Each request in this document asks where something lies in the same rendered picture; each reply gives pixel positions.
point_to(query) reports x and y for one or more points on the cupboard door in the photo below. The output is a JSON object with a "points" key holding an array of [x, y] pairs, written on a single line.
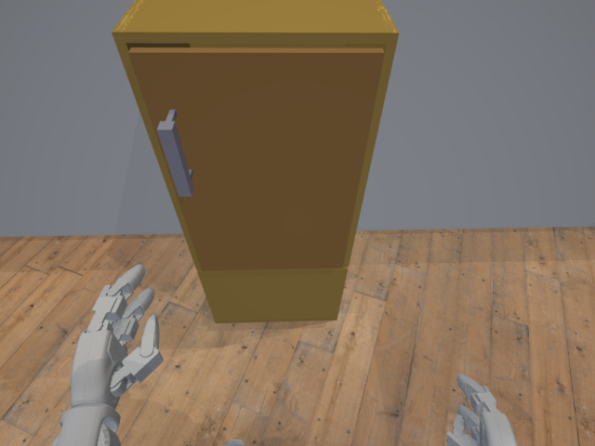
{"points": [[275, 138]]}

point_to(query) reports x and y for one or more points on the handle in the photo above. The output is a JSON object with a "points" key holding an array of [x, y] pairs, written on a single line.
{"points": [[169, 137]]}

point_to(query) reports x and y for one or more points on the left robot hand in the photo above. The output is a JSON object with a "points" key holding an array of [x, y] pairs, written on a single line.
{"points": [[101, 347]]}

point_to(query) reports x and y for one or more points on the left robot forearm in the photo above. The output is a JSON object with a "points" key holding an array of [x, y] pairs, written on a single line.
{"points": [[92, 424]]}

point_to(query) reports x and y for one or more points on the right robot hand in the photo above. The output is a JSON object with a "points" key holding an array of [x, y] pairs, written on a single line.
{"points": [[492, 428]]}

